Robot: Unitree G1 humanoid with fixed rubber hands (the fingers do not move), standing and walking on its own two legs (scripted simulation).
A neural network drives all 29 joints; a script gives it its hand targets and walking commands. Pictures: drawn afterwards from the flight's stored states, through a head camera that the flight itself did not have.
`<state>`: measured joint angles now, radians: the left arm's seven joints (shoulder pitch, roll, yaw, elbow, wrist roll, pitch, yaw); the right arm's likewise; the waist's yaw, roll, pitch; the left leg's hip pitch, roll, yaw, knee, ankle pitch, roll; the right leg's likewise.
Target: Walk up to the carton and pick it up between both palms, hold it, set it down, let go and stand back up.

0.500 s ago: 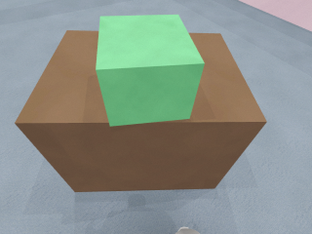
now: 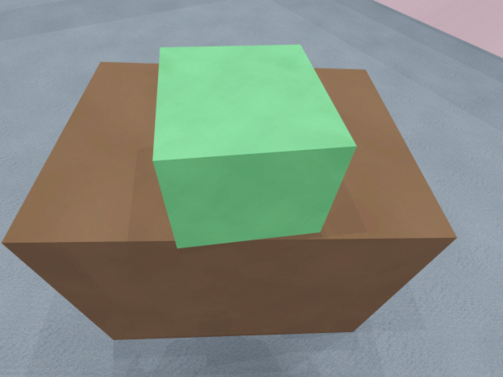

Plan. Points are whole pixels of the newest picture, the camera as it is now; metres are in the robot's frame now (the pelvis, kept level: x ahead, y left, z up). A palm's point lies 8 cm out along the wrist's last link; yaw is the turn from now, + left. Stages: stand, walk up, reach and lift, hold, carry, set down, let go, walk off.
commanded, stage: walk up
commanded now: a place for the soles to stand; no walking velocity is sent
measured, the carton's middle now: (241, 141) +0.54 +0.02 +0.07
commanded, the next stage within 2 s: none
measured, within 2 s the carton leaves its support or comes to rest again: neither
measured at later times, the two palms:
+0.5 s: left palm out of the picture +0.09 +0.29 -0.11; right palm out of the picture +0.08 -0.31 -0.11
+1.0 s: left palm out of the picture +0.09 +0.31 -0.11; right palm out of the picture +0.09 -0.30 -0.11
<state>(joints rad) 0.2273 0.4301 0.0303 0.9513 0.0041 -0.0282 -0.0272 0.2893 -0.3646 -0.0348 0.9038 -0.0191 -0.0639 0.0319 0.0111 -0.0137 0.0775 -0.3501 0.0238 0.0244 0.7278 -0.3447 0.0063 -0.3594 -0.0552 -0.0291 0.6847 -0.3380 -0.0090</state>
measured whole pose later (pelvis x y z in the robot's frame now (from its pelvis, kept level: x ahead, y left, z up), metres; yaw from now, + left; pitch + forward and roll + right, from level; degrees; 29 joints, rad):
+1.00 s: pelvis +0.03 +0.00 +0.00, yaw +1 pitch -2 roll +0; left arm 0.22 0.38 0.03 0.95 0.00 -0.03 -0.01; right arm 0.28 -0.36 -0.03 0.90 -0.02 -0.02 0.02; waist 0.01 0.00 0.02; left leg -0.33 0.01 0.01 0.74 -0.39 0.01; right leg -0.34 -0.07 -0.04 0.73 -0.36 0.01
